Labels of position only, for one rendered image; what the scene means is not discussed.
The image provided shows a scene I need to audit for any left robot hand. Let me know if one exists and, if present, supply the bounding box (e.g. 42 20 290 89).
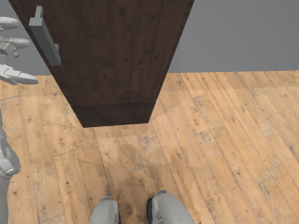
0 17 38 86

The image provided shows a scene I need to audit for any handle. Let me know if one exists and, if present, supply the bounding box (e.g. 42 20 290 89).
29 6 61 66

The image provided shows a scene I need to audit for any robot right shin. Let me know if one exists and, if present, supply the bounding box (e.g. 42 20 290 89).
151 189 167 224

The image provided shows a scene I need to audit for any left robot upper arm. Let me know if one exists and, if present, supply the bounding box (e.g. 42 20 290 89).
0 137 21 224

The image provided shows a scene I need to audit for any right robot thigh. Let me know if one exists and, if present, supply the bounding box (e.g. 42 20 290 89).
152 193 195 224

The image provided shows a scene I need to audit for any cupboard door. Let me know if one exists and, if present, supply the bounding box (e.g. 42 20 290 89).
15 0 190 106

